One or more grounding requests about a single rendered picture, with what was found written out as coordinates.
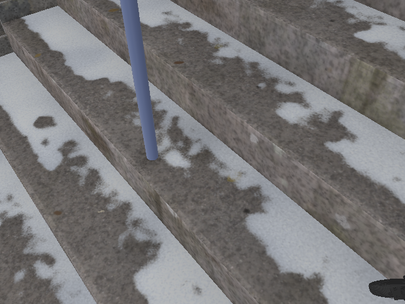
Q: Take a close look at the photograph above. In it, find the robot right hand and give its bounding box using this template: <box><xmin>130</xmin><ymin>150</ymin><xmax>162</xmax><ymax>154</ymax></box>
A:
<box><xmin>369</xmin><ymin>275</ymin><xmax>405</xmax><ymax>301</ymax></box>

